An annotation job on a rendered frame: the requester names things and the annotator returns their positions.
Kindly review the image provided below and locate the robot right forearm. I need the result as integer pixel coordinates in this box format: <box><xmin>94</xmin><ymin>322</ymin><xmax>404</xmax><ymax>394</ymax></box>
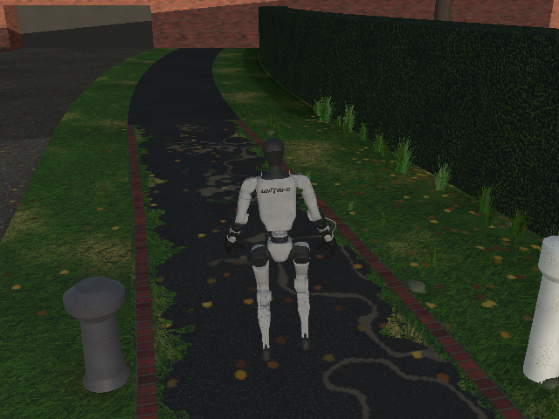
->
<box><xmin>314</xmin><ymin>208</ymin><xmax>334</xmax><ymax>242</ymax></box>

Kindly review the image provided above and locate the robot left foot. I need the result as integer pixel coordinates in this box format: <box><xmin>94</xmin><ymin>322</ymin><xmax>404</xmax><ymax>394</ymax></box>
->
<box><xmin>260</xmin><ymin>338</ymin><xmax>273</xmax><ymax>361</ymax></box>

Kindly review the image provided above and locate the robot right hand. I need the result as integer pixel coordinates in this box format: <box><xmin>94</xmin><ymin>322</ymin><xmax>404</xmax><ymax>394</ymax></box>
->
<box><xmin>317</xmin><ymin>237</ymin><xmax>337</xmax><ymax>258</ymax></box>

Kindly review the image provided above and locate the robot right upper arm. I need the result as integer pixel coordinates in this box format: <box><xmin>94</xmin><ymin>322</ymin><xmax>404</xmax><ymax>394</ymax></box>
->
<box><xmin>293</xmin><ymin>175</ymin><xmax>322</xmax><ymax>222</ymax></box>

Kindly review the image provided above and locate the robot left forearm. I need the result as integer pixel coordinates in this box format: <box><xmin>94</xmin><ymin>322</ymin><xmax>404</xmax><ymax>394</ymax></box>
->
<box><xmin>227</xmin><ymin>211</ymin><xmax>244</xmax><ymax>243</ymax></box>

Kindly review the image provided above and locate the robot right shin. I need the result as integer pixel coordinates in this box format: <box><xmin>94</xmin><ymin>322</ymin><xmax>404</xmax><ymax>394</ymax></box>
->
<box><xmin>297</xmin><ymin>278</ymin><xmax>310</xmax><ymax>338</ymax></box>

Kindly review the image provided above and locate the robot left hand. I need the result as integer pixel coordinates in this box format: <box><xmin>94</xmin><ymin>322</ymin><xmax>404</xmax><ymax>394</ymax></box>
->
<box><xmin>224</xmin><ymin>238</ymin><xmax>244</xmax><ymax>257</ymax></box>

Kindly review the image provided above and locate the robot left upper arm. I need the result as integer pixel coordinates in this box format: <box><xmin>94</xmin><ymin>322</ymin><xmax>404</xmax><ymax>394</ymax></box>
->
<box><xmin>235</xmin><ymin>176</ymin><xmax>258</xmax><ymax>224</ymax></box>

